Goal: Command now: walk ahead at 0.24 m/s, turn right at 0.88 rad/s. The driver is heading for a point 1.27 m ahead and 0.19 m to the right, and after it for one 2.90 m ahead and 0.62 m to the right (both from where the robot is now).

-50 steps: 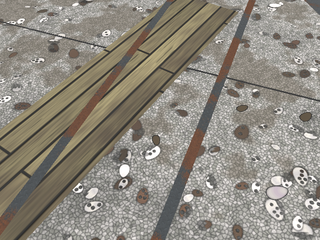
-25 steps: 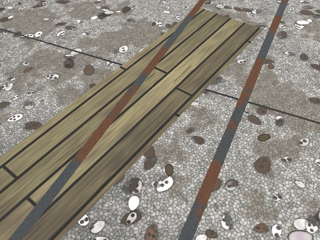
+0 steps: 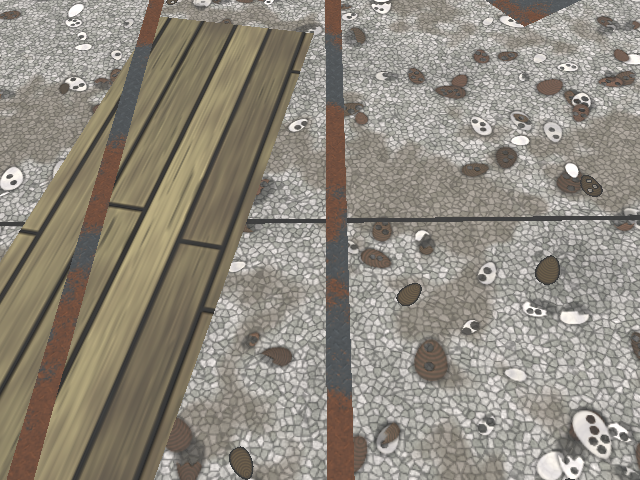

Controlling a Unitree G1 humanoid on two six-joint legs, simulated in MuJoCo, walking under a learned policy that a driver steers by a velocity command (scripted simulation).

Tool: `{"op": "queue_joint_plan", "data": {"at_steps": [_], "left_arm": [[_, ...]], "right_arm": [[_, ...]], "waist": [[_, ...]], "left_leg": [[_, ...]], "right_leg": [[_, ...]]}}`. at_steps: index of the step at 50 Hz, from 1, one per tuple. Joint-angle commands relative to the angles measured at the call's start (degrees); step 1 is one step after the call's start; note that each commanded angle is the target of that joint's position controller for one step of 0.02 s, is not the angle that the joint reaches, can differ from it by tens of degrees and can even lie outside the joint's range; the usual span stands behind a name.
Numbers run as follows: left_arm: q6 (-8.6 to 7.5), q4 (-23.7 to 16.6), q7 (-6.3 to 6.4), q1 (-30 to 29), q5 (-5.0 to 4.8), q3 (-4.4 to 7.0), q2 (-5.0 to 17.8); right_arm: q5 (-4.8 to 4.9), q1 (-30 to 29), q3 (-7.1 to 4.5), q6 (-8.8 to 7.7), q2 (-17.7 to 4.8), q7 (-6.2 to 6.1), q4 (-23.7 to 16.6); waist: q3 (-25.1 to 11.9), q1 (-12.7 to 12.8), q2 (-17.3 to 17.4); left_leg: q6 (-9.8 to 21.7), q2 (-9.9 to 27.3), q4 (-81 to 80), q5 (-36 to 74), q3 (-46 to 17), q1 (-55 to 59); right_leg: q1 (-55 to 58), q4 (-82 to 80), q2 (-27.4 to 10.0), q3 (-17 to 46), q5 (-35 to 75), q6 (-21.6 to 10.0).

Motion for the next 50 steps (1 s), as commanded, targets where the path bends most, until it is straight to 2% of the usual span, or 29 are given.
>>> {"op": "queue_joint_plan", "data": {"at_steps": [1,3,4,5,6,7,8,9,12,14,16,19,22,25,26,27,28,29,30,32,34,37,42,44,46,47,48,49,50], "left_arm": [[1.27,-1.3,-1.33,12.6,0.0,1.43,4.5],[1.69,0.5,-0.19,24.4,-0.24,4.25,11.0],[1.48,0.6,0.9,20.8,-0.67,4.2,12.6],[0.32,-4.7,0.83,13.9,3.1,3.29,14.7],[-0.51,-7.6,-0.26,13.8,3.51,3.42,15.8],[-0.81,-9.2,-0.51,9.6,2.38,3.58,15.1],[-0.76,-9.9,-0.18,5.3,0.21,2.84,12.2],[-0.48,-10.6,0.51,3.4,-0.59,2.02,9.9],[1.21,-12.2,2.52,3.2,-0.04,2.26,9.9],[2.41,-12.3,3.91,5.9,0.22,2.92,11.3],[3.58,-13.1,4.88,6.3,-0.19,2.86,11.0],[3.68,-14.4,4.69,6.0,-0.58,2.46,10.7],[3.15,-14.3,4.05,6.6,-0.53,2.14,10.1],[2.56,-14.9,3.29,5.0,-0.27,0.59,7.2],[2.79,-14.2,0.56,2.8,4.58,1.44,10.4],[2.35,-15.3,0.02,0.9,4.19,0.67,7.3],[1.38,-16.4,0.38,0.3,3.04,-1.36,0.7],[0.59,-18.3,0.49,1.0,2.12,-1.65,1.5],[0.19,-17.2,0.55,0.6,3.0,-1.12,5.0],[0.04,-14.2,-0.22,1.4,4.07,-0.57,7.5],[0.29,-13.4,-1.24,1.6,4.87,-0.88,6.7],[0.3,-14.6,-1.59,-2.9,5.09,-1.88,6.2],[-1.02,-16.4,-2.02,-11.9,3.37,-3.93,2.9],[-1.54,-16.4,-1.44,-11.5,3.19,-3.91,3.2],[-2.32,-13.7,0.12,-2.4,3.08,-3.05,4.8],[-2.85,-11.0,1.45,7.0,3.88,-1.81,7.7],[-2.93,-9.8,2.96,18.8,5.1,-0.21,12.7],[-2.41,-8.5,3.29,23.2,6.15,0.9,17.3],[-2.1,-8.3,3.33,19.2,5.45,0.28,13.3]], "right_arm": [[2.0,-10.4,-2.43,0.24,-12.3,-0.59,-8.4],[2.07,-12.9,-2.15,0.9,-10.4,0.99,-10.2],[-0.36,-10.0,-0.01,0.76,-2.5,2.53,-10.7],[-1.47,-1.2,0.5,-0.13,-1.3,3.38,-12.3],[-2.16,-1.2,-0.18,-0.97,-7.2,3.8,-13.0],[-0.61,-4.5,-0.52,-1.23,-9.1,3.92,-15.9],[-0.92,-8.2,-0.85,-0.65,-9.7,3.14,-15.8],[-1.53,-9.6,-1.07,0.43,-9.7,2.44,-15.9],[-2.17,-11.3,-1.02,2.66,-7.0,2.1,-16.7],[-2.06,-13.2,-0.45,2.92,-4.4,1.86,-17.1],[-1.18,-13.5,-0.49,3.39,-4.3,1.69,-17.0],[-0.36,-16.2,-1.03,2.96,-5.7,2.29,-18.1],[-0.24,-17.3,-1.49,0.66,-6.1,3.06,-18.8],[0.26,-11.7,-2.22,-1.29,-6.4,3.8,-17.2],[-3.83,-6.7,-0.88,0.91,-5.5,3.6,-15.1],[-4.19,-1.0,-1.53,1.2,-7.2,3.05,-14.5],[-5.0,4.1,-2.04,0.93,-11.3,2.47,-14.3],[-6.68,0.9,-3.57,0.89,-17.4,3.08,-15.2],[-5.38,-0.9,-3.7,0.91,-15.0,3.74,-15.2],[-3.33,0.1,-2.44,0.67,-11.0,4.43,-14.4],[-2.8,3.8,-1.82,-0.03,-10.6,4.26,-12.3],[-1.9,8.2,-1.53,-0.2,-9.4,5.07,-10.1],[-2.35,13.8,-2.21,0.84,-10.9,4.49,-7.8],[-2.3,14.9,-2.28,1.43,-11.0,4.26,-6.5],[-1.69,13.4,-2.3,1.23,-11.2,4.18,-6.0],[-0.89,11.4,-2.54,0.52,-11.8,4.47,-6.5],[-0.04,8.3,-2.1,-0.47,-10.0,4.81,-9.1],[1.51,10.1,-0.5,-0.74,-3.5,4.76,-12.3],[0.11,6.3,-0.96,0.39,-7.1,4.17,-11.8]], "waist": [[-9.5,9.1,6.3],[-14.1,15.6,2.2],[-8.4,10.3,-13.0],[-14.8,1.4,-17.5],[-26.0,4.5,-9.3],[-23.5,2.6,-4.3],[-16.3,1.1,4.0],[-14.2,0.3,5.7],[-12.1,0.0,3.4],[-14.2,1.4,1.8],[-16.7,1.9,-0.6],[-12.8,3.9,-7.6],[-10.8,4.9,-9.5],[-10.3,2.9,-10.5],[-8.5,0.8,-8.7],[-7.0,-2.8,-3.4],[-7.5,-4.4,9.5],[-2.6,-1.0,13.8],[-0.2,0.7,6.8],[-3.5,1.1,2.4],[-4.5,0.0,6.7],[-2.3,-0.9,8.6],[-0.7,-4.9,10.7],[-1.2,-4.0,11.5],[-5.9,1.6,10.2],[-11.7,6.8,7.1],[-20.4,13.5,1.3],[-27.9,12.6,-13.6],[-20.1,11.0,-7.3]], "left_leg": [[2.7,14.0,8.4,67.4,-3.5,-5.3],[0.3,11.9,31.8,54.0,-4.6,-10.6],[-2.4,2.1,49.2,-4.7,-5.7,-23.3],[-4.9,-7.1,67.8,-19.4,-15.9,-38.5],[-4.1,-5.8,70.0,-17.0,-27.8,-37.5],[-3.1,-4.9,65.7,-10.9,-29.2,-42.2],[-3.3,-2.1,59.7,-6.1,-29.0,-42.7],[-3.6,-1.0,55.1,-3.7,-29.2,-40.1],[-4.9,-1.5,40.3,-0.5,-26.9,-32.3],[-6.0,-3.5,34.3,2.1,-26.3,-31.5],[-6.3,-4.0,29.7,5.7,-27.3,-31.0],[-5.5,-4.2,21.1,7.9,-26.9,-29.2],[-4.5,-4.7,13.1,6.7,-26.5,-23.4],[-2.8,-2.7,7.0,9.5,-24.1,-13.7],[-1.2,-3.6,4.5,5.3,-21.1,-7.9],[0.2,0.4,0.9,1.0,-25.2,-0.8],[2.1,13.5,-7.6,-14.7,-42.2,2.5],[6.8,21.2,-17.6,-31.2,-66.2,0.1],[8.7,22.9,-17.0,-30.5,-66.4,-2.2],[5.7,15.3,-12.6,-17.4,-50.3,-2.1],[5.5,10.9,-13.5,-10.8,-42.5,-4.1],[8.1,9.5,-16.0,-5.2,-41.2,-4.5],[9.1,7.8,-15.0,8.5,-38.0,-6.8],[9.6,8.5,-12.1,16.1,-38.4,-7.4],[8.2,7.7,-2.6,34.9,-36.6,-10.9],[6.9,4.4,9.7,39.1,-33.0,-16.4],[5.7,1.7,26.5,25.1,-30.3,-28.1],[4.8,-3.5,42.5,-6.7,-24.4,-44.1],[5.4,0.3,49.3,-1.5,-23.9,-48.1]], "right_leg": [[20.5,-3.2,4.6,-3.3,-1.8,-2.5],[36.5,-12.1,6.4,-0.6,2.8,-6.7],[40.4,-13.8,1.6,9.4,25.1,-9.1],[48.3,-13.0,-10.7,40.0,42.1,-22.7],[50.8,-18.6,-15.0,48.4,37.4,-26.2],[48.3,-24.5,-15.2,51.0,11.3,-25.0],[40.4,-26.0,-11.9,46.9,-0.7,-19.7],[34.4,-26.1,-9.4,43.3,-1.7,-16.9],[25.4,-24.5,-1.4,32.3,6.1,-11.9],[26.5,-22.6,-0.3,31.7,11.1,-10.8],[27.5,-23.2,0.5,33.2,-3.5,-9.2],[23.7,-28.6,1.2,38.7,-35.5,-8.1],[22.4,-27.0,1.2,40.0,-37.9,-7.6],[18.9,-22.6,0.3,39.0,-38.4,-7.1],[12.0,-21.0,3.8,35.9,-39.6,-5.3],[4.4,-13.5,6.5,32.0,-40.7,-3.4],[-1.6,6.7,12.7,22.0,-37.0,-0.6],[-14.5,14.4,13.5,19.2,-30.7,-0.1],[-16.3,18.3,8.1,20.0,-23.5,0.2],[-11.4,18.3,7.4,19.3,-16.6,1.9],[-7.5,19.0,7.6,17.1,-13.2,2.7],[-7.1,13.0,3.0,9.3,-9.8,4.1],[4.6,-5.7,4.5,4.4,-12.0,5.6],[11.7,-11.3,6.2,3.5,-16.3,5.0],[29.2,-17.1,7.8,3.7,-14.2,3.3],[43.6,-17.5,5.2,6.1,-13.1,1.7],[59.5,-18.9,-8.3,18.5,-28.3,-1.1],[69.6,-25.8,-23.7,44.3,-49.7,-5.0],[58.9,-27.2,-23.1,46.1,-49.7,-5.0]]}}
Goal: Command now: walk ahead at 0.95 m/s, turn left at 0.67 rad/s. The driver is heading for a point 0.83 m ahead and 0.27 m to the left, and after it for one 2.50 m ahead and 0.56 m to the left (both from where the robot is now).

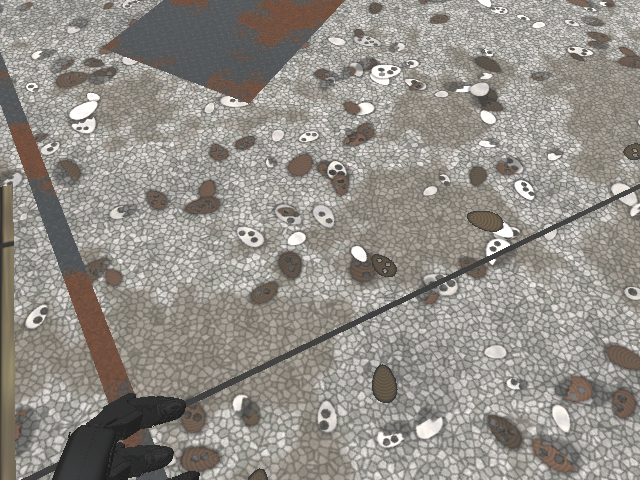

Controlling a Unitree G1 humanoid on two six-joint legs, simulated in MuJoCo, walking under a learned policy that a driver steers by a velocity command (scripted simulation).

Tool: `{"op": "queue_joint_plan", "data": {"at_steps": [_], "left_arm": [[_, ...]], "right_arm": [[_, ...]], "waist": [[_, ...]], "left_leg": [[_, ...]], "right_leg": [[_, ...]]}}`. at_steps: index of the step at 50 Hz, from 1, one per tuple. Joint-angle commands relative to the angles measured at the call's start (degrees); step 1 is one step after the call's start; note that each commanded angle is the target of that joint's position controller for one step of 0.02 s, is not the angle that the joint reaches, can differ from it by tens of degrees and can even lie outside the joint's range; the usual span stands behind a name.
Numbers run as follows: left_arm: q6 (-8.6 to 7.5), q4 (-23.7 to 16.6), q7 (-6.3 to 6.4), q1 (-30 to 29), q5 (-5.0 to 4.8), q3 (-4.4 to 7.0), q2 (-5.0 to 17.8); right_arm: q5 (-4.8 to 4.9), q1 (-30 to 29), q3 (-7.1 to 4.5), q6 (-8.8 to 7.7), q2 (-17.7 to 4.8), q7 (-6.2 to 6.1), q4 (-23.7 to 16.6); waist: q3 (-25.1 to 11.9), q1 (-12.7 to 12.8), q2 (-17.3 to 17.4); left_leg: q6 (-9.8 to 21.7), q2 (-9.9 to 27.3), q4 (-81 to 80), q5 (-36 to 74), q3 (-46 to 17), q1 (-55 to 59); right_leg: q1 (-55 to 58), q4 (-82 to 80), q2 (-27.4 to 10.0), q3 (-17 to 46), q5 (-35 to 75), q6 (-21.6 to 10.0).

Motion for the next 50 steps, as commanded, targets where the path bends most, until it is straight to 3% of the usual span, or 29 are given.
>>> {"op": "queue_joint_plan", "data": {"at_steps": [1,4,6,10,12,13,15,17,18,19,20,21,22,23,26,28,30,34,37,39,40,41,42,43,44,45,46,47,50], "left_arm": [[0.11,2.4,1.61,19.2,0.15,4.66,10.3],[-0.59,5.3,1.36,17.9,-1.04,3.44,5.8],[-1.66,7.4,0.86,19.1,-2.11,3.41,5.1],[-3.13,9.9,0.71,16.4,-2.05,3.45,5.3],[-3.22,11.1,0.98,15.8,-2.05,3.61,6.2],[-3.36,11.7,1.03,17.1,-2.15,3.82,8.1],[-3.02,12.9,1.36,19.8,-2.26,4.53,11.3],[-0.98,11.9,2.05,18.1,-1.45,5.77,15.9],[-0.02,10.7,2.14,15.7,-1.29,6.11,17.1],[0.21,11.0,1.46,16.5,-0.87,5.7,14.9],[-0.38,7.0,0.17,20.6,-0.98,3.28,5.8],[-1.79,2.3,0.44,16.6,-1.46,3.14,9.4],[-2.74,1.2,0.45,11.5,-1.37,2.96,10.7],[-3.04,1.7,0.56,11.8,-1.32,2.49,10.4],[0.34,2.8,0.77,13.8,1.01,1.67,8.9],[1.94,1.2,0.61,11.1,0.9,1.22,7.5],[1.93,-2.2,0.09,2.3,0.03,0.51,6.3],[1.38,-3.3,-0.82,-3.7,-1.71,-0.03,5.6],[0.79,-2.9,-0.55,-3.3,-1.65,0.47,7.2],[0.52,0.8,0.33,7.3,-1.63,2.39,10.9],[0.55,3.7,1.25,18.0,-2.17,3.56,12.7],[0.54,6.4,2.48,30.2,-1.71,4.91,15.3],[0.33,7.5,2.19,31.5,0.5,6.74,22.1],[0.75,7.7,0.67,27.0,-1.28,6.19,17.1],[0.62,7.1,0.0,20.7,-1.91,5.82,13.6],[0.55,7.8,-0.46,19.9,-2.39,5.5,11.2],[0.47,9.3,-0.57,21.3,-2.41,4.98,9.7],[0.31,11.2,-0.47,22.5,-2.35,4.39,8.2],[-0.45,13.7,-0.11,25.7,-3.11,4.62,9.2]], "right_arm": [[-0.56,-13.8,-1.26,-1.14,-7.2,0.06,-10.0],[-2.47,-15.4,-0.87,0.97,-4.4,2.09,-9.5],[-2.72,-18.9,-0.5,2.2,-3.4,2.95,-11.5],[-2.69,-26.6,0.38,2.51,-3.6,4.09,-16.0],[-2.45,-29.4,0.97,2.42,-4.1,4.88,-16.4],[-2.65,-31.9,1.67,2.18,-3.1,5.23,-18.1],[-2.57,-31.4,1.52,2.1,-4.6,4.87,-17.7],[-2.06,-18.1,0.01,1.87,-8.7,3.89,-14.6],[-2.21,-4.8,-1.6,1.79,-11.7,3.0,-10.8],[-2.17,-0.3,-3.39,2.19,-15.1,1.47,-8.4],[-2.74,-8.0,-4.8,3.27,-21.6,0.51,-10.5],[-2.43,-7.1,-5.43,3.72,-23.3,0.47,-13.3],[-2.19,-7.6,-5.28,3.58,-21.6,-0.2,-12.7],[-2.1,-9.2,-4.46,3.07,-18.3,-0.66,-11.8],[-1.72,-13.8,-2.56,0.61,-13.7,-1.01,-12.2],[-1.38,-13.4,-2.15,-0.63,-12.9,-0.6,-11.9],[-1.34,-12.8,-2.23,-1.2,-12.7,-0.52,-11.6],[-0.57,-9.8,-3.1,-1.35,-14.2,-0.08,-10.4],[-0.56,-8.3,-3.07,-1.61,-14.2,-0.81,-9.0],[-1.74,-8.0,-3.15,-1.86,-16.6,-1.12,-7.6],[-2.68,-10.5,-3.21,-1.7,-17.1,-1.0,-7.6],[-3.48,-12.5,-2.35,-2.06,-13.8,-1.24,-8.2],[-0.65,-4.6,-0.13,-2.48,-4.6,-0.57,-11.0],[-2.09,-6.8,0.86,-3.02,-6.7,-0.5,-10.5],[-2.58,-12.9,0.61,-2.73,-8.7,-0.43,-11.3],[-3.58,-17.8,0.86,-2.76,-9.8,-0.16,-12.2],[-4.47,-21.7,1.0,-2.69,-9.5,0.06,-13.9],[-5.25,-22.8,1.55,-2.23,-8.3,0.38,-15.6],[-6.0,-25.6,3.07,-1.55,-6.4,1.04,-18.0]], "waist": [[-7.7,14.0,-4.9],[1.9,10.1,-6.5],[4.7,9.0,-7.4],[7.7,5.6,-6.8],[8.0,5.9,-3.4],[9.8,6.0,-3.3],[6.6,5.1,-3.5],[-2.8,-2.5,-6.1],[-9.9,-8.4,-5.7],[-11.5,-8.4,0.3],[-11.1,1.9,17.5],[-21.6,-0.7,10.6],[-15.0,-0.5,4.0],[-5.8,3.1,-1.3],[0.8,9.7,-4.6],[3.5,10.2,-3.5],[6.7,8.1,-2.5],[3.6,3.9,1.2],[1.7,3.7,2.1],[-5.1,8.4,3.0],[-9.5,14.9,3.0],[-14.5,20.5,1.5],[-20.7,13.9,-20.3],[-16.9,13.3,-17.5],[-7.8,11.4,-8.6],[-5.0,11.5,-1.5],[-1.9,10.9,0.3],[-0.1,9.1,-1.9],[2.8,7.4,-3.5]], "left_leg": [[2.8,3.3,25.7,7.0,3.8,-38.6],[1.0,6.6,24.1,10.0,5.0,-37.8],[0.6,7.6,24.6,11.8,5.5,-41.1],[0.6,7.9,18.0,21.1,7.2,-40.4],[2.1,5.6,8.7,26.2,13.2,-32.4],[3.5,5.3,3.1,26.9,15.5,-28.5],[6.0,-0.1,-0.6,26.0,20.4,-20.7],[8.1,-4.5,-1.1,19.3,20.4,-6.2],[9.7,-6.1,-3.4,16.9,17.3,9.4],[10.8,-4.9,-7.1,13.2,11.7,22.0],[17.1,9.0,-11.5,13.3,-14.9,32.1],[22.7,14.1,-24.2,3.2,-34.5,37.4],[20.3,14.6,-31.0,-1.6,-35.9,31.2],[17.8,13.4,-33.1,0.7,-32.4,20.2],[16.5,6.8,-34.0,11.1,-20.6,-2.2],[16.7,4.0,-36.1,14.2,-16.5,-10.0],[15.0,1.2,-38.5,17.2,-13.7,-14.3],[10.7,-0.1,-35.6,32.7,-12.8,-7.2],[8.3,2.4,-32.0,43.9,-13.0,2.4],[6.3,4.3,-20.3,64.5,-11.1,11.4],[5.2,3.2,-7.2,67.0,-8.1,10.0],[4.4,1.3,11.3,57.4,-5.0,0.4],[0.5,-9.4,34.8,14.3,0.4,-20.3],[1.8,-8.9,36.3,2.7,-1.3,-29.5],[1.9,-3.8,34.9,8.0,-0.3,-32.6],[1.5,-1.4,31.3,10.2,1.1,-31.1],[1.1,0.1,27.1,10.0,2.0,-30.1],[0.0,1.1,23.7,8.9,2.3,-29.4],[-2.9,3.4,14.0,6.1,4.2,-30.4]], "right_leg": [[36.5,-15.8,-23.8,31.9,-27.8,-7.9],[25.1,-21.3,-17.4,15.3,-11.2,-6.0],[24.0,-22.8,-17.2,9.5,-1.7,-5.8],[19.2,-26.1,-15.2,-4.2,14.0,-4.3],[16.6,-28.0,-11.5,-11.9,20.8,-2.8],[15.3,-27.0,-12.9,-13.7,30.5,-2.5],[20.9,-20.2,-13.4,-15.0,58.1,-1.9],[24.0,-0.5,-15.6,-14.2,74.7,-2.3],[18.9,16.3,-16.0,-12.6,71.6,-2.8],[7.2,37.0,-10.3,-12.4,37.0,-1.3],[-16.8,62.8,0.0,-10.1,-16.7,2.3],[-24.9,67.2,0.6,3.5,-13.6,1.3],[-27.4,62.5,-2.7,5.9,-9.5,0.9],[-25.7,55.4,-5.3,5.4,-6.8,0.8],[-14.7,44.4,-9.0,5.6,-10.3,2.7],[-12.4,35.7,-9.8,3.8,-9.5,4.2],[-10.7,24.4,-9.3,2.0,0.6,5.0],[-4.0,7.9,-4.6,0.7,17.4,3.4],[0.8,-0.4,-3.0,0.7,17.6,1.2],[9.1,-0.1,0.7,-1.5,7.8,-1.3],[18.4,-0.9,0.6,-2.9,3.9,-2.5],[31.9,2.4,-5.2,3.2,-7.2,-4.1],[45.5,-7.0,-21.0,38.7,-25.0,-13.4],[42.9,-16.9,-21.4,56.3,-29.3,-14.9],[35.6,-16.7,-19.1,46.8,-26.3,-15.4],[29.6,-16.2,-16.9,39.8,-19.0,-14.8],[24.4,-16.6,-13.9,34.6,-12.9,-13.5],[20.6,-17.0,-11.6,31.8,-9.1,-13.2],[15.8,-20.4,-9.7,28.4,-2.4,-14.9]]}}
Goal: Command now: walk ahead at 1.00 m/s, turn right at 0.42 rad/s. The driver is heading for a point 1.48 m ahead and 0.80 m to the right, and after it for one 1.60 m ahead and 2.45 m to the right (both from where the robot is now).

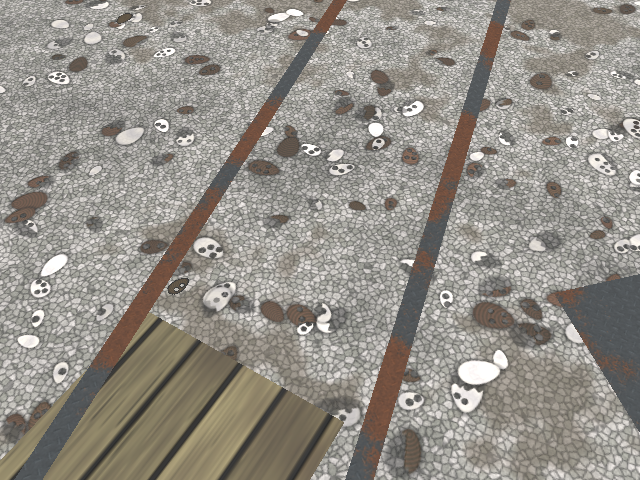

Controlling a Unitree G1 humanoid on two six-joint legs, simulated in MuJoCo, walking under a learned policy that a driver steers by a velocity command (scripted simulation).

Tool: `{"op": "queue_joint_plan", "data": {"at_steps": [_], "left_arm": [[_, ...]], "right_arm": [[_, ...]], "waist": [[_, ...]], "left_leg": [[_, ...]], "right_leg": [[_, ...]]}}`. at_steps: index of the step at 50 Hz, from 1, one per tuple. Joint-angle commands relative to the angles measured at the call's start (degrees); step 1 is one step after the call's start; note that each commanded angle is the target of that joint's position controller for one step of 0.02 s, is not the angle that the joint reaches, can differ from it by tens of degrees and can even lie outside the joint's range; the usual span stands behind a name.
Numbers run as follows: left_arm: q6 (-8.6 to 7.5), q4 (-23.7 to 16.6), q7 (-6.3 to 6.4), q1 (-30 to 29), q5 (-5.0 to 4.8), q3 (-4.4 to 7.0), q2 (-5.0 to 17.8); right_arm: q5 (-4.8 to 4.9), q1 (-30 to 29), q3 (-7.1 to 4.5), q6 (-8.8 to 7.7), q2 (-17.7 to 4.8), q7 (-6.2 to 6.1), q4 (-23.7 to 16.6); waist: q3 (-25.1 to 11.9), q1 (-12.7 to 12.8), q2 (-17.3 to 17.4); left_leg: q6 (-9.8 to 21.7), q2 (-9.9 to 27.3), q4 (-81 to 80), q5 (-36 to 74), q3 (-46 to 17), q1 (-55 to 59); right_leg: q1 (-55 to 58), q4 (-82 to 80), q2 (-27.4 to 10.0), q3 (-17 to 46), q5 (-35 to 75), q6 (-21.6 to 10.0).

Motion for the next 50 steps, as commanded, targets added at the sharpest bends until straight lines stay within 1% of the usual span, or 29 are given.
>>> {"op": "queue_joint_plan", "data": {"at_steps": [1,4,7,9,10,11,12,13,14,15,17,20,23,25,27,29,30,31,32,33,34,35,36,37,39,42,46,48,50], "left_arm": [[-1.56,-2.3,0.3,0.9,-0.53,1.19,5.8],[-1.58,-3.1,0.02,-2.0,-0.86,2.3,7.8],[-1.79,-2.0,-0.67,0.5,-1.98,2.79,9.0],[-1.48,-1.2,-0.38,1.9,-1.84,3.05,10.2],[-1.42,-1.2,-0.48,1.5,-1.86,3.28,11.0],[-1.9,-2.2,-0.59,-0.2,-2.0,3.02,9.7],[-2.29,-4.0,0.0,1.0,-2.41,1.05,0.8],[-1.36,-6.4,0.2,2.9,-3.06,0.43,1.9],[-0.23,-5.6,0.38,-2.8,-1.5,0.88,4.4],[0.28,-5.8,-0.26,-6.7,-0.5,0.95,4.3],[1.6,-6.3,-1.62,-9.2,0.38,0.78,2.1],[3.62,-9.8,-2.81,-15.3,0.8,-0.05,-0.4],[3.59,-14.1,-4.1,-21.4,0.77,-0.99,-0.4],[3.48,-15.4,-5.14,-25.3,0.53,-1.64,0.2],[3.36,-15.6,-5.53,-27.6,0.48,-1.93,0.6],[3.15,-14.1,-4.93,-22.7,0.37,-1.33,2.9],[2.98,-12.3,-4.41,-15.5,0.39,-0.49,4.8],[2.86,-8.9,-3.63,-4.1,0.49,0.85,7.3],[3.0,-5.2,-2.16,5.2,0.4,2.65,10.2],[3.93,-5.4,-0.67,0.6,-0.98,4.24,14.9],[4.67,-9.2,-0.6,-3.1,0.82,5.21,21.3],[4.83,-9.9,0.11,-1.7,0.25,5.23,18.3],[4.3,-8.4,0.73,-3.4,0.06,4.49,15.2],[3.32,-7.6,0.98,-4.8,-0.08,3.9,13.2],[1.64,-7.8,1.19,-7.8,-0.27,2.65,10.7],[-0.16,-7.3,0.56,-8.0,-0.73,2.31,9.6],[-0.8,-6.6,-0.22,-6.9,-1.26,3.22,10.6],[-0.72,-5.9,-0.22,-5.1,-1.6,3.59,11.2],[-0.41,-5.7,0.31,-4.9,-1.27,3.98,12.5]], "right_arm": [[-0.58,-4.6,0.84,-0.57,-2.5,0.79,-7.5],[1.43,-11.6,2.24,-0.98,-1.2,1.85,-10.1],[2.0,-11.8,1.5,-1.0,-2.9,0.83,-9.8],[1.59,-6.1,0.15,-1.21,-5.2,-0.5,-8.0],[1.24,1.4,-0.8,-1.42,-6.5,-1.37,-5.8],[0.58,11.5,-2.28,-1.74,-9.6,-2.65,-4.4],[-0.97,19.8,-3.7,-1.59,-13.4,-3.67,-3.4],[0.0,17.1,-4.38,-0.73,-14.9,-3.52,-3.3],[0.61,11.6,-3.59,-0.52,-9.0,-3.4,-3.8],[1.09,9.7,-2.78,-0.81,-5.2,-3.01,-3.3],[1.09,10.2,-2.25,-1.52,-3.0,-2.73,-0.9],[3.0,12.6,-2.0,-2.94,-1.0,-1.88,2.8],[2.98,10.0,-2.17,-3.63,-1.8,-1.89,4.0],[2.92,9.0,-2.48,-3.76,-3.4,-2.07,4.6],[2.91,11.8,-2.88,-3.74,-5.9,-2.29,5.8],[2.82,13.7,-3.83,-2.75,-10.0,-2.87,5.7],[2.55,12.6,-4.37,-1.74,-12.0,-3.18,5.2],[2.36,10.2,-4.69,-0.78,-13.1,-3.35,4.1],[1.68,9.8,-4.63,-0.23,-12.3,-2.99,3.7],[0.85,9.9,-2.84,-0.43,-4.7,-1.83,2.3],[2.49,14.3,-2.26,-1.42,-5.4,-1.88,-4.8],[1.86,8.1,-2.09,-2.81,-8.1,-1.89,-5.5],[2.06,6.6,-1.72,-3.39,-7.9,-1.91,-5.4],[1.34,5.1,-1.36,-3.11,-7.1,-2.12,-5.2],[-0.33,7.9,-0.91,-0.57,-6.1,-2.13,-4.3],[0.03,0.2,-0.27,1.28,-3.9,-1.7,-7.5],[2.35,-8.1,0.88,0.82,-1.2,-0.49,-10.3],[2.86,-9.2,0.45,0.68,-2.7,-0.68,-10.6],[2.81,-4.9,-0.73,0.48,-5.6,-1.39,-9.3]], "waist": [[3.7,-2.9,-4.8],[4.5,-2.1,-5.4],[2.5,-1.3,-4.9],[-2.5,-3.8,-3.5],[-7.2,-7.5,-2.2],[-12.6,-12.5,-0.7],[-20.3,-12.7,9.8],[-23.2,-9.6,16.6],[-12.2,-8.8,7.9],[-6.1,-8.4,3.2],[-0.7,-5.8,2.6],[2.4,-4.0,4.0],[3.9,-1.6,4.3],[5.8,-1.3,1.6],[6.1,-1.8,0.3],[1.6,1.5,3.1],[-2.7,5.9,4.1],[-8.0,11.2,4.5],[-11.8,13.9,0.7],[-7.1,7.8,-13.5],[-19.4,2.6,-17.6],[-17.7,5.5,-5.9],[-7.3,2.4,-1.1],[-2.4,-0.4,2.7],[1.0,-5.2,3.1],[4.7,-5.1,2.6],[3.5,-1.4,-1.7],[2.1,-0.1,-2.9],[-1.1,-2.1,-3.2]], "left_leg": [[-3.0,4.6,-11.1,1.1,-0.8,-12.0],[-4.4,2.4,-27.6,14.3,2.9,3.6],[-3.7,1.0,-32.7,20.3,3.1,11.4],[-2.4,-1.2,-36.4,14.1,3.7,18.9],[-1.6,-0.7,-36.7,11.7,3.4,28.7],[0.1,7.3,-37.0,2.6,-4.1,41.2],[2.7,24.6,-41.2,-18.3,-25.0,53.7],[7.2,30.3,-51.3,-30.0,-47.7,51.8],[6.7,26.4,-52.5,-29.4,-39.9,43.9],[6.0,23.6,-51.9,-17.9,-29.5,37.4],[4.6,19.7,-53.8,-1.4,-16.5,28.9],[3.0,18.4,-56.0,15.0,-5.1,27.1],[1.2,15.7,-58.6,25.5,6.6,24.0],[-0.2,12.9,-61.4,28.7,13.8,20.4],[-1.1,12.0,-59.4,48.0,17.8,21.6],[-1.8,13.7,-48.8,72.3,18.1,27.3],[-1.7,15.0,-38.4,78.2,17.6,27.5],[-1.0,16.0,-24.0,78.3,16.3,23.8],[-1.7,13.3,-4.6,57.5,15.9,13.5],[-3.5,2.0,19.3,-4.3,15.3,-3.3],[-5.1,-1.4,32.4,-11.0,3.5,-21.0],[-4.6,2.1,28.3,-4.7,-2.6,-24.3],[-4.3,4.5,21.1,-1.6,-2.6,-23.4],[-4.7,6.5,15.1,-1.8,-2.4,-19.3],[-6.2,8.3,8.1,-4.3,-2.4,-11.0],[-8.0,9.2,-7.0,-1.6,0.4,-6.2],[-6.8,5.3,-26.7,22.7,2.2,5.9],[-5.8,3.7,-31.7,23.8,1.7,8.7],[-5.0,1.3,-35.7,17.9,0.8,14.4]], "right_leg": [[2.7,-16.8,-13.6,23.6,1.5,-12.1],[-8.6,-20.8,-9.8,17.6,7.2,-9.6],[-4.7,-17.8,-11.4,17.7,19.6,-7.5],[0.8,-5.4,-10.3,15.9,34.6,-5.3],[-1.3,6.6,-7.9,14.0,37.4,-4.0],[-9.9,22.0,-5.3,12.2,28.3,-2.9],[-22.0,40.2,-1.4,7.3,-10.5,-2.7],[-30.2,51.1,-1.7,3.6,-12.4,-2.8],[-34.5,52.8,-6.1,2.5,-6.3,-3.0],[-34.4,50.6,-7.8,1.8,-3.3,-2.7],[-31.9,47.9,-10.3,1.8,-2.7,-1.7],[-35.4,46.2,-12.4,0.7,-1.7,-1.1],[-34.1,38.6,-12.3,-1.6,7.4,-1.4],[-26.7,27.1,-10.6,-6.4,13.8,-2.4],[-18.6,19.9,-6.3,-12.3,15.8,-4.5],[-11.0,18.3,-2.0,-14.5,11.7,-6.4],[-3.1,18.2,-0.4,-13.8,9.0,-7.6],[9.5,16.9,0.6,-11.3,6.9,-9.4],[24.5,13.8,0.5,-6.7,3.5,-10.9],[28.3,11.3,-7.7,7.5,3.7,-12.7],[42.9,-0.4,-19.9,39.9,-0.9,-24.8],[39.3,-8.9,-20.6,45.0,-9.1,-23.4],[28.4,-11.6,-19.2,41.4,-7.9,-20.9],[18.7,-11.8,-16.7,36.4,-2.0,-19.2],[4.6,-12.1,-12.3,28.3,7.1,-18.3],[-7.2,-15.4,-7.3,21.7,9.1,-17.2],[-9.8,-15.4,-3.9,18.8,18.1,-11.8],[-4.0,-13.1,-5.6,20.8,23.3,-10.1],[2.7,-5.0,-5.9,22.2,34.0,-7.6]]}}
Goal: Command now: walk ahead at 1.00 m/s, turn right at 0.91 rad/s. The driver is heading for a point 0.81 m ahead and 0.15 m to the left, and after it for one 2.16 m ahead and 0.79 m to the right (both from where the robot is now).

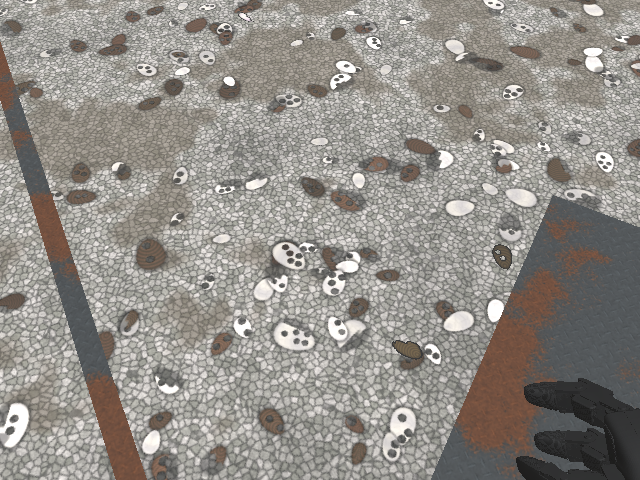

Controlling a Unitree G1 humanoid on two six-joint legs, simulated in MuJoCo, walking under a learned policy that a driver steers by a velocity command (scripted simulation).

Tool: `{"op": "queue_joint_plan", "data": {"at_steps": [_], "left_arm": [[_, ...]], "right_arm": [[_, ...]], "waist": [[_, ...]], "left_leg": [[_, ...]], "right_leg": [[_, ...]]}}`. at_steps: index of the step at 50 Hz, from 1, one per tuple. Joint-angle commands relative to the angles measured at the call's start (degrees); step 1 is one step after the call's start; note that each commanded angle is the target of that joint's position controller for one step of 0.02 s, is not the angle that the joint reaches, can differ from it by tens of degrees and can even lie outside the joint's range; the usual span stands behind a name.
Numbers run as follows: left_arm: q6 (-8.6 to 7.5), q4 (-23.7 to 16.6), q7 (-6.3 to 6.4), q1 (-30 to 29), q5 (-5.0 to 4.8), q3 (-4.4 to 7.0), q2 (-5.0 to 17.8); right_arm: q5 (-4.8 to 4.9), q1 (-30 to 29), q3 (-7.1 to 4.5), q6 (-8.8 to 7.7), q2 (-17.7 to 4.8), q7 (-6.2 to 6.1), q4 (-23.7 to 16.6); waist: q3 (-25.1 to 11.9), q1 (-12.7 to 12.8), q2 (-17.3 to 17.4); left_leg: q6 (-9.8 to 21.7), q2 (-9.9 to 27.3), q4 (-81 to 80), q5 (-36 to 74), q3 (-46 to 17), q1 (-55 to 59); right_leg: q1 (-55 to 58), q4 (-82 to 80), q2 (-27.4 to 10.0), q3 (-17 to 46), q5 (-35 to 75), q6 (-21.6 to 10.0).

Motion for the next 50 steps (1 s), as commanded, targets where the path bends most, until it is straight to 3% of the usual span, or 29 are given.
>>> {"op": "queue_joint_plan", "data": {"at_steps": [1,2,3,4,5,7,11,14,19,21,23,24,25,26,27,29,30,33,36,38,41,42,44,45,46,47,48,49,50], "left_arm": [[-0.93,-4.1,0.47,-5.7,0.49,2.99,12.4],[-1.24,-4.2,0.22,-7.8,0.89,2.78,12.4],[-2.11,-5.3,0.37,-8.6,1.32,0.92,5.9],[-2.29,-8.4,0.11,-1.1,-1.1,-1.3,-1.6],[-1.45,-6.3,0.75,-2.8,0.78,-1.78,2.3],[-0.67,-6.7,-0.42,-11.3,2.48,-1.39,4.3],[0.77,-9.7,-2.33,-16.1,2.99,-2.87,0.5],[0.54,-13.8,-2.81,-24.5,3.07,-3.68,1.0],[-0.53,-15.8,-3.98,-31.8,2.32,-5.19,0.2],[-0.76,-14.6,-2.41,-28.1,2.68,-4.12,2.7],[-1.07,-8.8,-0.36,-9.5,3.41,-2.06,6.2],[-1.26,-7.3,1.01,-0.7,4.65,-0.38,10.7],[-1.35,-7.7,1.54,-0.2,5.99,0.5,14.0],[-0.86,-8.1,1.53,-2.8,4.1,0.28,11.1],[-1.17,-7.3,1.49,-7.4,3.39,-0.68,6.7],[-1.94,-5.9,1.23,-10.5,3.07,-1.29,2.6],[-2.39,-5.0,1.34,-10.0,2.51,-1.49,1.9],[-4.01,-2.1,0.87,-8.4,0.9,-1.77,-0.4],[-4.9,-0.5,0.72,-8.2,1.2,-2.35,-2.0],[-5.24,0.6,0.69,-8.2,1.2,-2.62,-1.4],[-4.99,3.7,1.35,-4.3,-0.52,-1.62,6.0],[-3.68,3.5,2.06,-4.4,-3.22,0.06,12.3],[-1.77,2.9,2.3,-8.9,-2.25,-0.27,10.8],[-1.87,1.6,1.6,-2.4,0.68,-2.57,1.5],[-2.35,4.5,0.95,8.8,-1.77,-3.42,-0.8],[-2.25,2.7,1.01,2.2,-3.05,-1.2,6.7],[-1.61,0.1,1.45,-4.4,-3.86,-0.65,6.4],[-0.59,0.3,2.26,-6.2,-3.23,-0.74,4.2],[0.83,0.9,2.72,-4.8,-2.78,-0.37,2.9]], "right_arm": [[0.41,11.2,-4.1,-0.73,-10.4,-1.3,0.4],[0.12,22.6,-5.23,-0.93,-12.3,-2.25,3.2],[-1.29,34.6,-6.66,-1.35,-15.8,-3.54,5.3],[-2.62,29.8,-7.33,-1.44,-19.9,-3.12,4.9],[-1.84,22.7,-7.35,-0.97,-15.1,-2.25,3.9],[-1.19,19.2,-5.86,-0.97,-7.9,-1.35,5.5],[-0.09,23.6,-4.86,-2.99,-5.8,-0.52,11.8],[0.58,24.9,-4.97,-3.79,-7.0,-0.18,13.5],[1.84,26.9,-5.62,-3.82,-10.8,0.44,15.3],[1.77,27.9,-6.15,-3.6,-13.7,0.13,16.4],[1.67,27.4,-6.3,-2.79,-14.9,-0.46,16.9],[1.42,28.0,-5.17,-2.83,-10.1,-0.38,15.6],[3.17,34.6,-3.45,-2.61,-1.0,-0.31,13.3],[2.93,29.0,-4.66,-1.92,-6.9,-0.49,12.5],[2.49,23.6,-5.11,-1.51,-7.7,-0.32,11.8],[1.59,22.1,-4.76,-0.43,-5.3,0.63,12.9],[0.99,23.7,-4.69,0.6,-4.1,1.11,12.9],[0.3,17.1,-4.49,2.84,-1.9,2.09,10.5],[-0.01,9.2,-3.45,2.6,-0.5,3.08,6.6],[-0.33,5.5,-2.32,1.1,0.5,3.56,5.7],[-1.14,9.9,-2.43,-0.1,-1.4,3.44,8.6],[2.44,9.8,-4.19,-1.18,-4.8,2.44,6.1],[0.94,21.9,-6.05,-1.29,-10.8,0.52,9.9],[-1.0,24.6,-6.37,-1.11,-16.4,-0.58,11.4],[-2.6,25.2,-5.29,-1.52,-13.3,-0.17,9.3],[-1.55,20.8,-5.6,-0.95,-11.9,-0.15,6.6],[0.09,15.7,-5.28,-1.03,-10.1,-0.38,6.7],[1.07,13.1,-4.86,-1.29,-7.8,-0.69,7.6],[1.36,10.7,-4.51,-1.41,-6.0,-0.93,7.7]], "waist": [[-7.6,-10.3,0.2],[-12.5,-16.9,1.1],[-18.9,-21.0,7.2],[-25.1,-11.8,27.9],[-17.3,-11.4,17.8],[-5.5,-11.1,2.7],[0.4,-8.1,5.7],[3.8,-7.9,4.9],[4.7,-7.8,3.9],[0.2,-5.3,5.0],[-10.4,3.9,5.7],[-17.4,6.1,0.1],[-26.0,-0.2,-13.2],[-22.9,1.1,-8.3],[-11.7,-1.0,-4.5],[-3.9,-4.5,-2.3],[-3.4,-6.5,-4.9],[1.4,-7.8,-3.2],[5.4,-8.8,-3.4],[7.3,-9.2,0.5],[2.9,-11.3,-1.5],[-2.7,-14.1,-3.2],[-9.6,-21.9,-2.4],[-18.6,-16.2,14.1],[-35.6,-13.9,16.6],[-33.7,-15.5,9.3],[-22.2,-13.4,6.5],[-14.6,-11.1,1.5],[-11.0,-8.5,1.3]], "left_leg": [[1.7,-6.2,-2.6,-6.2,4.4,30.7],[2.7,-4.8,-2.2,-9.3,5.2,42.4],[4.6,6.0,-3.1,-27.9,-6.2,54.5],[10.9,21.0,-18.0,-42.2,-43.0,62.1],[13.1,19.4,-21.2,-52.0,-48.0,55.0],[12.2,13.9,-20.1,-37.4,-29.3,40.7],[10.7,9.1,-23.7,-21.6,-14.4,32.2],[11.8,8.2,-28.4,-11.8,-6.7,30.1],[11.6,5.9,-33.9,11.7,0.0,23.7],[10.9,6.5,-24.0,33.9,1.1,31.2],[9.3,3.9,2.1,35.5,2.2,26.8],[9.0,0.1,21.5,14.2,3.4,15.6],[8.7,-5.3,41.5,-27.6,1.6,0.2],[9.6,-4.3,46.0,-22.3,-0.3,-4.0],[9.5,-1.7,43.3,-16.2,0.0,-6.4],[8.4,1.1,39.5,-13.6,0.6,-3.3],[7.7,1.8,38.8,-13.9,0.7,-1.4],[6.8,3.9,37.0,-11.9,1.8,-6.1],[6.8,2.8,28.1,-2.9,4.3,-5.8],[7.0,-1.5,9.9,4.2,8.2,5.0],[8.2,-8.9,0.4,7.4,12.5,21.4],[8.7,-8.3,0.6,3.3,7.7,24.2],[10.7,-2.9,-8.1,20.4,3.4,37.8],[14.0,12.3,4.2,61.7,-8.1,58.7],[24.4,23.4,4.6,68.4,-25.0,71.5],[24.5,21.2,-0.5,59.8,-19.6,63.6],[21.8,18.5,-4.2,48.5,-13.4,54.5],[19.4,15.9,-7.5,40.8,-9.5,45.6],[18.5,14.5,-10.6,35.4,-6.0,38.4]], "right_leg": [[-12.4,11.3,-10.4,7.6,50.3,-1.1],[-16.2,25.3,-8.9,5.1,50.7,0.3],[-24.8,45.3,-5.8,0.8,32.5,0.9],[-40.4,59.7,0.9,-5.2,-4.5,3.2],[-47.8,63.0,-5.0,-6.6,0.5,2.1],[-46.4,57.3,-9.5,-8.2,6.9,2.5],[-46.4,48.9,-11.0,-6.3,5.8,3.7],[-49.7,39.2,-11.0,-8.0,12.5,5.0],[-28.1,19.1,-10.8,-18.6,24.1,4.9],[-21.9,16.1,-8.3,-18.7,18.7,4.1],[-0.1,13.7,-8.0,-17.1,13.6,3.4],[12.9,12.7,-20.4,-4.8,-2.9,2.9],[22.7,4.8,-36.7,23.1,-21.6,-0.6],[15.6,-3.1,-35.6,29.8,-24.8,-0.7],[7.1,-3.1,-32.3,18.3,-16.3,0.0],[-4.0,-5.5,-27.3,3.8,2.0,1.6],[-7.2,-6.5,-27.2,-0.1,5.4,1.6],[-9.1,-10.5,-25.8,-10.4,14.7,2.8],[-13.2,-11.6,-22.1,-21.5,34.3,3.7],[-18.4,-12.6,-18.9,-26.6,44.7,3.7],[-13.7,-7.4,-21.0,-24.3,64.8,2.1],[-7.3,-0.1,-23.0,-19.6,70.6,2.3],[-8.0,22.1,-19.2,-19.1,60.9,6.0],[-24.3,48.1,-9.5,-19.0,-1.0,9.0],[-34.1,65.8,-4.5,-3.7,-17.7,10.1],[-34.7,66.7,-7.5,-2.1,-15.3,10.8],[-39.7,61.8,-10.7,-5.8,-11.4,11.5],[-41.0,59.0,-13.0,-8.9,-8.7,12.6],[-38.8,57.6,-14.5,-10.2,-6.3,13.4]]}}
Keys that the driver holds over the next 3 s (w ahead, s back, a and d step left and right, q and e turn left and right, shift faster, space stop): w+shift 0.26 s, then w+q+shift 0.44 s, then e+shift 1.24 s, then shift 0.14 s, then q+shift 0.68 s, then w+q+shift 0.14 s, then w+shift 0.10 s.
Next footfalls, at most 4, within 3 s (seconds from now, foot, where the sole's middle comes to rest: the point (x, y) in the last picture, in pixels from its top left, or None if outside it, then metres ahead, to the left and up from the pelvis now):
0.06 left None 0.25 0.17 -0.76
0.48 right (425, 417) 0.60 -0.13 -0.76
0.88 left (342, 253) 1.01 0.09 -0.76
1.34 right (438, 240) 1.08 -0.15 -0.76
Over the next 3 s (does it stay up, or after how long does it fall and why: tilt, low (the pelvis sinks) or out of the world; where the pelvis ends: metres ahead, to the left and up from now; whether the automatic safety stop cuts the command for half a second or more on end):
stays up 1.12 -0.06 0.02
